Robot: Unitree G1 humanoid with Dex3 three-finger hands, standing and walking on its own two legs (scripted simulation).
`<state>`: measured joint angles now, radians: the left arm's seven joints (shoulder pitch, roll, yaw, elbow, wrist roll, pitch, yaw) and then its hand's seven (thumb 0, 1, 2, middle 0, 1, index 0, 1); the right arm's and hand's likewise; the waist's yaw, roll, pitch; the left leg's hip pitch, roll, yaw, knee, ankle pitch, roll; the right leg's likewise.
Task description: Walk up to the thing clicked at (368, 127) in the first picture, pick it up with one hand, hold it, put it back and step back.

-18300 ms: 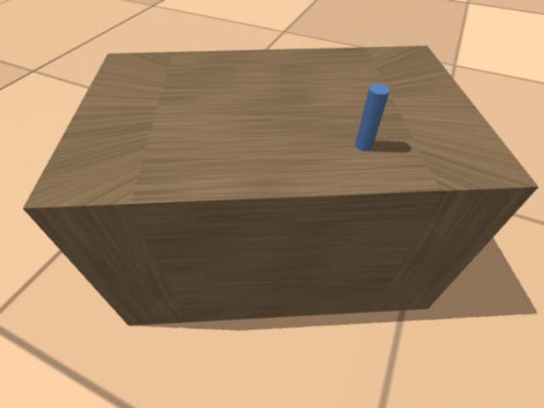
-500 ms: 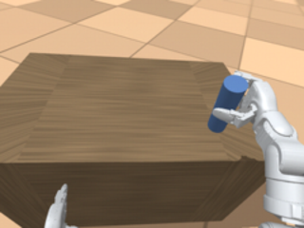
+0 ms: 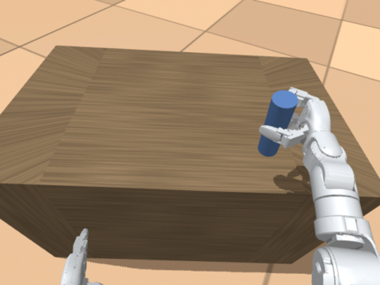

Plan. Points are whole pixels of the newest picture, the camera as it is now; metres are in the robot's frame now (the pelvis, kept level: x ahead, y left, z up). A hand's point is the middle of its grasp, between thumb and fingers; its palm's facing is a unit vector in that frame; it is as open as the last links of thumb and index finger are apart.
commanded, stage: crouch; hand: right
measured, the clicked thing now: (275, 127) +0.40 -0.14 +0.14
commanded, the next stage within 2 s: lower in 0.60 s
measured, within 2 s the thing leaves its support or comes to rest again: neither
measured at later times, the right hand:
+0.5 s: hand (271, 116) +0.46 -0.15 +0.12, palm faces +0.01 +1.00 +0.00, open 8.5 cm
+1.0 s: hand (262, 127) +0.47 -0.15 +0.07, palm faces +0.01 +1.00 +0.01, open 8.4 cm
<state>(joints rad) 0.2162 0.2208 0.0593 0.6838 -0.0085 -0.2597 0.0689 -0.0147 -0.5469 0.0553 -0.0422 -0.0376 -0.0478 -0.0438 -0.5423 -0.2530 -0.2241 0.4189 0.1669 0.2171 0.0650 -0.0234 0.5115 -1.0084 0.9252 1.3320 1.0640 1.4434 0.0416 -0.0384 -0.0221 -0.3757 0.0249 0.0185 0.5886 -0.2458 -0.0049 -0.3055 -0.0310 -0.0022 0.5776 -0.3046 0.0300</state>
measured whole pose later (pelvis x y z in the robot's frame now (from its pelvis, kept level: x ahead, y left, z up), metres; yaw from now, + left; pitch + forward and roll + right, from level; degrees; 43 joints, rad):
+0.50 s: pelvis +0.00 -0.01 +0.00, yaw +1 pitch +7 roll +0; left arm 0.25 0.21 0.04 0.52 -0.01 -0.16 0.07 -0.01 -0.55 0.06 -0.05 -0.04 -0.05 -0.04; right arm -0.71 -0.30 -0.27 0.84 0.13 -0.12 0.10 -0.04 0.55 -1.04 0.94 1.37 1.07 1.49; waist 0.09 -0.01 -0.04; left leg -0.50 0.02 0.00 0.62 -0.24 -0.01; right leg -0.43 -0.03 -0.02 0.63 -0.32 0.02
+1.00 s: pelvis +0.00 -0.01 -0.02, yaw +1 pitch +12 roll +0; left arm 0.27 0.22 0.04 0.39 0.01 -0.13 0.04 -0.01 -0.54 0.05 -0.04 -0.04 -0.05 -0.04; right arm -0.77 -0.32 -0.30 1.02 0.10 -0.26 0.11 -0.01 0.50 -1.00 0.93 1.32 1.05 1.43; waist 0.13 0.01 -0.07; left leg -0.65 0.02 0.00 0.73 -0.28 -0.02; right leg -0.59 -0.04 -0.02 0.76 -0.37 0.02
